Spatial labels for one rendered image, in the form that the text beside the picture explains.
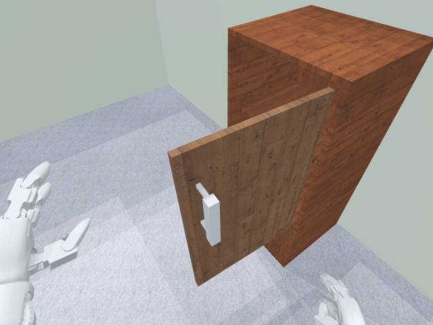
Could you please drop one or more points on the left robot forearm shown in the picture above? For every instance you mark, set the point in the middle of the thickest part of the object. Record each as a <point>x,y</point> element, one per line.
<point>15,303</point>

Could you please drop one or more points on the robot left hand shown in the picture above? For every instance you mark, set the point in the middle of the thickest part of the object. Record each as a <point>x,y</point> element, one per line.
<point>16,237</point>

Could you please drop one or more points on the handle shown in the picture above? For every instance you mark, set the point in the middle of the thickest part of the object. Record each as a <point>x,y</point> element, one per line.
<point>211,222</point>

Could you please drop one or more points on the cupboard door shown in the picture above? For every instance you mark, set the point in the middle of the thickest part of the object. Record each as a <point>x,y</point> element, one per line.
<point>257,170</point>

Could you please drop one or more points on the robot right hand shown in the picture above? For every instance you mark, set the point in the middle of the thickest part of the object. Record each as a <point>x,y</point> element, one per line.
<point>345,312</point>

